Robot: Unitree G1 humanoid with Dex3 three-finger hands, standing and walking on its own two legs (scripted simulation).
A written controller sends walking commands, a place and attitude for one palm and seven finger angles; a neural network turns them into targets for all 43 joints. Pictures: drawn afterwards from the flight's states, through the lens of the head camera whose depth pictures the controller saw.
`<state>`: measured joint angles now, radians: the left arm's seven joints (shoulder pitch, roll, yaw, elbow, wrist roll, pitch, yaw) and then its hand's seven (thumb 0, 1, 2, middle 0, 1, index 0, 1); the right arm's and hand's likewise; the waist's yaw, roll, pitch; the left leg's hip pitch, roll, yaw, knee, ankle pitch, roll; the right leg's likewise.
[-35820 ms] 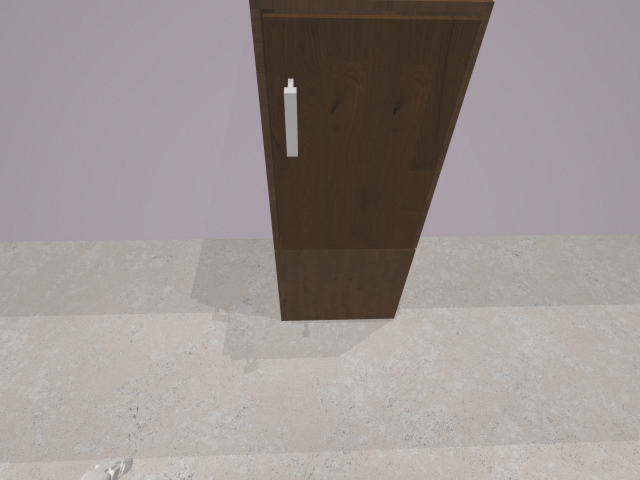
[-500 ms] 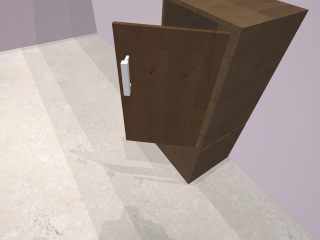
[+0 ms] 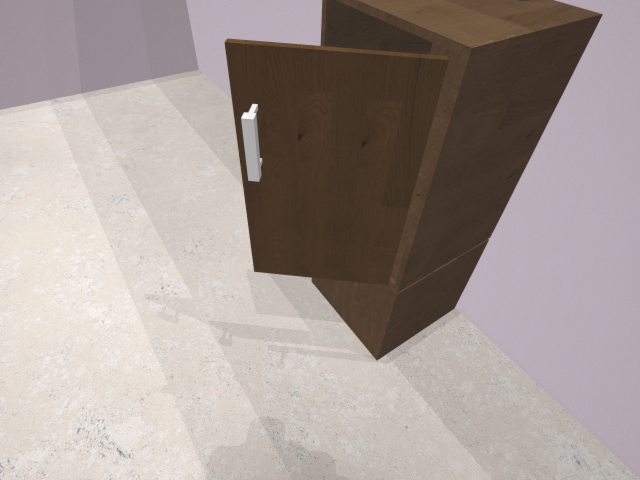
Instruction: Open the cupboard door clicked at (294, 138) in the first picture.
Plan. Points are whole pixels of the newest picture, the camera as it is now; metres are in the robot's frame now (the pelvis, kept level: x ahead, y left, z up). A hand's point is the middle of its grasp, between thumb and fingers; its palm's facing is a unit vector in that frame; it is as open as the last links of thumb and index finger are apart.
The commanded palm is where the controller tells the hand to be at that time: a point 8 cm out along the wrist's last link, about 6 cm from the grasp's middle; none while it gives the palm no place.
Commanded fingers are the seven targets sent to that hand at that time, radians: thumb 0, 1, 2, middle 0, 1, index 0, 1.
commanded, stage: come to a stop and stand still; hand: left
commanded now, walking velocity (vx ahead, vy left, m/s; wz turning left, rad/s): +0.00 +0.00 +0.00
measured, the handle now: (254, 143) +0.67 +0.17 +0.08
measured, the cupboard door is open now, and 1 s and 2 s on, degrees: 50 50 50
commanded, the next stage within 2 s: look again from close up in 1.72 s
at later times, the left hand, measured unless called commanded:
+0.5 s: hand out of the picture -0.17 +0.17 -0.18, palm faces +0.14 -0.97 -0.21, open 7.4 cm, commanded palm none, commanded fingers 0.00 0.90 0.90 -0.20 -0.30 -0.20 -0.30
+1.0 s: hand out of the picture -0.05 +0.21 -0.17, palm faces -0.05 -0.97 -0.22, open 7.4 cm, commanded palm none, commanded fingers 0.00 0.90 0.90 -0.20 -0.30 -0.20 -0.30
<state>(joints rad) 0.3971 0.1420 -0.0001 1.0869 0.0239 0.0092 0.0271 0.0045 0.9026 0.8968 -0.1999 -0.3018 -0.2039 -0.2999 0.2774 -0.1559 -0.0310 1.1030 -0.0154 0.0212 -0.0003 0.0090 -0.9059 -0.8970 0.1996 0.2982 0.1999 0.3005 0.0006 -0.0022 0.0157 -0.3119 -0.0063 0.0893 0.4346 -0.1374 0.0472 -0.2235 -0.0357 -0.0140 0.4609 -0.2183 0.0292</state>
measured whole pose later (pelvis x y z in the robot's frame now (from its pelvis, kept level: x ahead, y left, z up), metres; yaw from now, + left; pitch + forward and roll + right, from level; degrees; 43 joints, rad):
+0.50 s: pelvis -0.07 +0.01 -0.01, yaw +0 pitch -4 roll -1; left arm 0.50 0.12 0.04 1.10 0.03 0.05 0.04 0.00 0.90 0.90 -0.20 -0.30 -0.20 -0.30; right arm 0.21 -0.18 -0.08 1.05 -0.02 0.08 0.00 0.01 -0.92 -0.90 0.20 0.30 0.20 0.30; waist 0.04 0.03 -0.01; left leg -0.52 -0.03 0.03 0.92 -0.28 0.00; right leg -0.23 -0.01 -0.07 0.55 -0.27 -0.03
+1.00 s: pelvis -0.09 +0.02 +0.00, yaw -4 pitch +0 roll +2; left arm 0.26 0.20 0.05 1.03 0.02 0.02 0.00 0.00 0.91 0.90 -0.20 -0.30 -0.20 -0.30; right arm 0.33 -0.13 -0.02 1.11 -0.03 -0.01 -0.03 0.01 -0.90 -0.90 0.20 0.30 0.20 0.30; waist -0.02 -0.02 0.02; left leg -0.14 0.00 0.06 0.42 -0.26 0.00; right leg -0.25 -0.05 -0.04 0.51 -0.27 0.01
